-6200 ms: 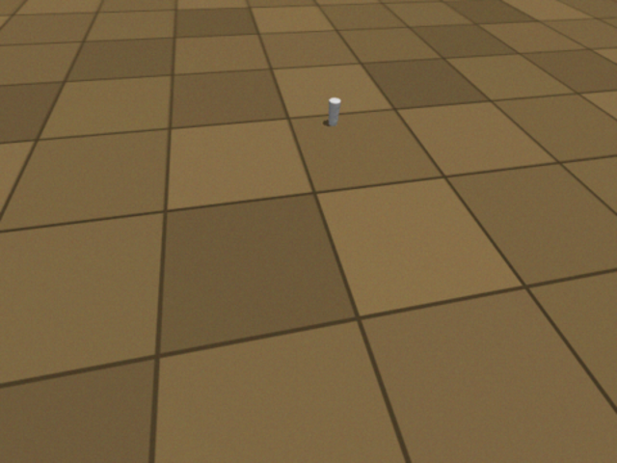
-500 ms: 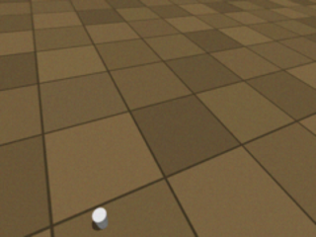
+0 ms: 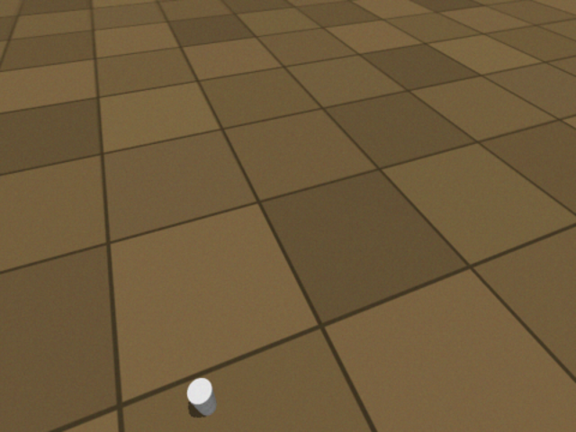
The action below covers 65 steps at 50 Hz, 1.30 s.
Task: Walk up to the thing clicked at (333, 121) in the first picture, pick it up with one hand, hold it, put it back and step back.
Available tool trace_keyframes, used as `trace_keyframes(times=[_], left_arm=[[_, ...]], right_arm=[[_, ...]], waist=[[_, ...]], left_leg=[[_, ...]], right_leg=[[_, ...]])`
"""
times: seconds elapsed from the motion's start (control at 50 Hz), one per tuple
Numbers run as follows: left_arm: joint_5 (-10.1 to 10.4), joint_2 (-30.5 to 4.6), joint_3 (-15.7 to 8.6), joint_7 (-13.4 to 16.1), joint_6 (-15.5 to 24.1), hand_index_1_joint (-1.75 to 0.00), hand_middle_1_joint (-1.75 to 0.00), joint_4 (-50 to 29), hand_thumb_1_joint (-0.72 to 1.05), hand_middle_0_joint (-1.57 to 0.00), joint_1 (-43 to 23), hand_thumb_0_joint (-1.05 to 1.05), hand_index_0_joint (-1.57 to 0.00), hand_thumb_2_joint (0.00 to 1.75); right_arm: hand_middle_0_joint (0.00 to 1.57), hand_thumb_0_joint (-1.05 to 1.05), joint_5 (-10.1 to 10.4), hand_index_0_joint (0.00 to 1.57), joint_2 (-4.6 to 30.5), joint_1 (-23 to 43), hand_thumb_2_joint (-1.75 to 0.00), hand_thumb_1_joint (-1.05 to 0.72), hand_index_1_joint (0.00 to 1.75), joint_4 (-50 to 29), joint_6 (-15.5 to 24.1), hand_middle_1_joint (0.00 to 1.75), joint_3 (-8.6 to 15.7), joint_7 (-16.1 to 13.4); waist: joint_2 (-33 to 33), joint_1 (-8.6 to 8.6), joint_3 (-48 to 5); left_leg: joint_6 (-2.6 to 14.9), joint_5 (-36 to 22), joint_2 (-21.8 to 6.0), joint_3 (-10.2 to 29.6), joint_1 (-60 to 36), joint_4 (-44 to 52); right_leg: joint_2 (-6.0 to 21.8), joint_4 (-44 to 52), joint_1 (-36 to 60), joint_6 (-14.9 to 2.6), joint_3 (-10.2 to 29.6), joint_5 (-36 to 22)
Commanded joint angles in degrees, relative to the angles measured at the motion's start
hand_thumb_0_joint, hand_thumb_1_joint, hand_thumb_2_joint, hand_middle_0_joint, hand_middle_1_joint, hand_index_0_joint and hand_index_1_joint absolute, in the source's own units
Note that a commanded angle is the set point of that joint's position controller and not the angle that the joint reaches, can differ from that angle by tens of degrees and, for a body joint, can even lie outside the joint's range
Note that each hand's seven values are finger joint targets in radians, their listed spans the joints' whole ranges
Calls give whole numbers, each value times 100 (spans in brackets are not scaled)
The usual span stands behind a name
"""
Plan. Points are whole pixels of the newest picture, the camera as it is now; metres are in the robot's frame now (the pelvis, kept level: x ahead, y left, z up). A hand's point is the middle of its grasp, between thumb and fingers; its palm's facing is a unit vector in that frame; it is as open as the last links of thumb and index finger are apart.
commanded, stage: walk up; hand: left
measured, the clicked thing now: (204, 398) +0.37 +0.27 -0.70
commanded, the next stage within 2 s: none
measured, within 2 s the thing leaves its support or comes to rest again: neither
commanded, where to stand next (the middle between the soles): +0.05 +0.00 m, yaw -1 degrees
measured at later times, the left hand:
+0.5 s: hand out of the picture +0.10 +0.25 -0.15, palm faces +0.01 -0.95 -0.32, open 7.4 cm
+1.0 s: hand out of the picture +0.08 +0.27 -0.17, palm faces +0.03 -0.94 -0.34, open 7.4 cm
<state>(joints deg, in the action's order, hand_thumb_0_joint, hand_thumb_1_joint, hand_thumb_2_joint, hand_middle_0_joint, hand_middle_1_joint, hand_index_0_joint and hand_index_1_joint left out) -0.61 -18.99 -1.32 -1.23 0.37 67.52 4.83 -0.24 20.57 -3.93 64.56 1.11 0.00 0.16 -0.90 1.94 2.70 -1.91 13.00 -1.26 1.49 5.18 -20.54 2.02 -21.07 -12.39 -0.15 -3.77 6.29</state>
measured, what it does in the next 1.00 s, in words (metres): stands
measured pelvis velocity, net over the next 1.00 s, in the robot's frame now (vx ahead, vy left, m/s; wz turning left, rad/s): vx -0.03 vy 0.01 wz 0.03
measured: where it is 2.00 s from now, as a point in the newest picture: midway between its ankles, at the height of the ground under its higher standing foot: outside the picture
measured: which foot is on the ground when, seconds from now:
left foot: down 0.00-1.00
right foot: down 0.00-1.00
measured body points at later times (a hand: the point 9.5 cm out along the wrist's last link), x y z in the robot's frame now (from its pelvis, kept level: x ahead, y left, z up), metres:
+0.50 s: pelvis +0.01 +0.00 +0.00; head +0.01 -0.01 +0.45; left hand +0.10 +0.30 -0.13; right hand +0.07 -0.31 -0.13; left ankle -0.02 +0.14 -0.74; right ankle +0.06 -0.12 -0.74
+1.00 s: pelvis -0.03 +0.01 -0.01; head +0.03 +0.01 +0.43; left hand +0.08 +0.32 -0.14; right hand +0.08 -0.31 -0.14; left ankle -0.03 +0.13 -0.73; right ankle +0.06 -0.12 -0.74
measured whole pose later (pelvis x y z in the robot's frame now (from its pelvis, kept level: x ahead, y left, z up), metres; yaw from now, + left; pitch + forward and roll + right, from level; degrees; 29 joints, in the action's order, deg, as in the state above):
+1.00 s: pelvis -0.03 +0.01 -0.01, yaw +2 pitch -1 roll +0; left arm -0.9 -20.6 -3.8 -1.0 -3.2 59.4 0.6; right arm 0.4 22.9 -3.7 59.1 -0.8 2.1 -1.0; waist 0.4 0.4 9.5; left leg 0.3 22.2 0.1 1.0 16.7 -39.6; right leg 3.5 -29.3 -19.7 -0.6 -4.6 8.1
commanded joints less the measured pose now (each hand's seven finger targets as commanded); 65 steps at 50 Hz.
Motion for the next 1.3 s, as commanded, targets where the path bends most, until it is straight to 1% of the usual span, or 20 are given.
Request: trace_keyframes(times=[0.0, 0.2, 0.66, 0.78, 0.8, 0.82, 0.88, 0.9, 0.94, 0.96, 1.02, 1.04, 1.06, 1.1, 1.12, 1.14, 1.16, 1.2, 1.24, 1.28], left_arm=[[19, -1310, -225, 97, 109, -30, -30, -383, 90, -20, -354, 0, -20, 90], [9, -1254, -284, 98, 80, -30, -30, -475, 90, -20, -422, 0, -20, 90], [8, -1242, -298, 61, 32, -30, -30, -590, 90, -20, -512, 0, -20, 90], [22, -1226, -300, 67, 47, -30, -30, -590, 90, -20, -427, 0, -20, 90], [64, -1587, -449, 92, -85, -30, -30, -707, 90, -20, -449, 0, -20, 90], [86, -1558, -463, 111, -133, -30, -30, -812, 90, -20, -330, 0, -20, 90], [81, -1615, -508, 126, -205, -30, -30, -999, 90, -20, -271, 0, -20, 90], [70, -1639, -516, 122, -234, -30, -30, -1105, 90, -20, -365, 0, -20, 90], [-39, -1680, -530, 140, -282, -30, -30, -1405, 90, -20, -763, 0, -20, 90], [-105, -1679, -531, 129, -303, -30, -30, -1522, 90, -20, -840, 0, -20, 90], [-153, -1610, -477, 144, -327, -30, -30, -1696, 90, -20, -1063, 0, -20, 90], [-145, -1535, -446, 145, -336, -30, -30, -1690, 90, -20, -989, 0, -20, 90], [-104, -1441, -420, 137, -352, -30, -30, -1677, 90, -20, -894, 0, -20, 90], [-20, -1170, -382, 127, -411, -30, -30, -1710, 90, -20, -567, 0, -20, 90], [-50, -1282, -421, 172, -459, -30, -30, -1610, 90, -20, -279, 0, -20, 90], [-54, -1347, -429, 182, -451, -30, -30, -1544, 90, -20, -371, 0, -20, 90], [-51, -1445, -476, 153, -456, -30, -30, -1488, 90, -20, -421, 0, -20, 90], [14, -1488, -491, 107, -433, -30, -30, -1440, 90, -20, 30, 0, -20, 90], [-73, -1407, -465, 74, -381, -30, -30, -1516, 90, -20, 19, 0, -20, 90], [-142, -1443, -461, 28, -249, -30, -30, -1700, 90, -20, -367, 0, -20, 90]], right_arm=[[20, 0, -7, 20, 1211, 109, -90, -90, 30, -218, 57, 30, 245, -61], [20, 0, -28, 20, 1208, 46, -90, -90, 30, -204, 99, 30, 231, -89], [20, 0, -52, 20, 1223, -175, -90, -90, 30, -237, 107, 30, 202, -95], [20, 0, -40, 20, 1199, -146, -90, -90, 30, -301, 111, 30, 203, -94], [20, 0, -5, 20, 1525, -17, -90, -90, 30, -377, 8, 30, 325, -140], [20, 0, 51, 20, 1435, -119, -90, -90, 30, -468, -29, 30, 329, -169], [20, 0, 103, 20, 1356, -261, -90, -90, 30, -608, -94, 30, 393, -193], [20, 0, 98, 20, 1302, -359, -90, -90, 30, -639, -137, 30, 414, -183], [20, 0, 57, 20, 1246, -725, -90, -90, 30, -661, -253, 30, 489, -185], [20, 0, 34, 20, 1234, -923, -90, -90, 30, -679, -297, 30, 505, -171], [20, 0, 9, 20, 1206, -1215, -90, -90, 30, -702, -308, 30, 588, -87], [20, 0, -10, 20, 1185, -1215, -90, -90, 30, -702, -264, 30, 584, -75], [20, 0, -85, 20, 1244, -1119, -90, -90, 30, -722, -216, 30, 600, -79], [20, 0, -312, 20, 1945, -647, -90, -90, 30, -980, -93, 30, 761, -129], [20, 0, -332, 20, 2047, -384, -90, -90, 30, -1122, -45, 30, 747, -152], [20, 0, -283, 20, 2084, -181, -90, -90, 30, -1203, -3, 30, 735, -166], [20, 0, -285, 20, 1961, 55, -90, -90, 30, -1245, 33, 30, 720, -187], [20, 0, -307, 20, 1703, 131, -90, -90, 30, -1323, 115, 30, 687, -222], [20, 0, -220, 20, 1636, -583, -90, -90, 30, -1171, 203, 30, 697, -229], [20, 0, -223, 20, 1726, -1262, -90, -90, 30, -1103, 261, 30, 814, -194]], waist=[[250, -130, -375], [67, -131, -528], [191, -145, -345], [177, -130, -448], [247, -139, 223], [293, -138, -90], [511, -172, -736], [735, -217, -873], [1241, -315, -1039], [1328, -334, -960], [1226, -489, -817], [1050, -464, -795], [631, -421, -730], [-1028, -231, -439], [-664, -138, -480], [-902, -219, -313], [-771, -136, -56], [-545, 77, -187], [-542, -161, -482], [-573, -618, -546]], left_leg=[[315, -488, -526, 334, 327, 360], [293, -749, -574, 334, 520, 421], [315, -306, -513, 388, 678, 533], [306, -645, -508, 374, 528, 447], [294, -1820, -483, 386, 965, -109], [295, -2170, -463, 283, 849, -417], [302, -1819, -163, 52, 637, -1291], [273, -1095, 47, -150, 603, -1764], [330, 1470, 327, -245, 678, -2930], [384, 1960, 252, -128, 636, -3235], [454, 1442, 34, 39, 499, -2444], [385, 819, 51, -153, 619, -1590], [395, 392, -132, 140, 714, -693], [918, -544, -1448, 2386, 603, 356], [1270, -457, -1833, 2418, 1048, 341], [1490, 26, -2016, 2743, 1744, 581], [1424, -31, -1789, 2246, 1860, 500], [1043, -1121, -1191, 1217, 679, -18], [860, -1531, -1205, 1213, -721, -190], [940, -953, -1306, 1471, -1527, 2]], right_leg=[[680, 569, 443, -49, 780, 377], [652, 374, 829, -78, 668, -144], [624, 405, 772, -76, 744, 333], [616, 390, 777, -65, 700, 106], [609, -137, 356, -144, 613, -1469], [657, -333, 478, -261, 528, -2013], [982, -351, 492, -637, 659, -2407], [1225, -216, 322, -812, 859, -2238], [1826, -80, -76, -1298, 1365, -1738], [1982, -16, -525, -1396, 1497, -1286], [1662, -544, -950, -1060, 1121, -515], [1334, -864, -693, -863, 905, -218], [1003, -1291, -615, -636, 741, 275], [-426, -2985, -1634, -174, 719, 2410], [-277, -3472, -1374, -126, 1274, 2630], [-223, -3708, -985, -109, 1348, 2606], [-278, -3854, -882, -137, 1516, 2281], [-420, -3858, -1496, -117, 1511, 1768], [-376, -3323, -2011, -55, 1313, 1660], [-318, -2919, -2261, 45, 1105, 1822]])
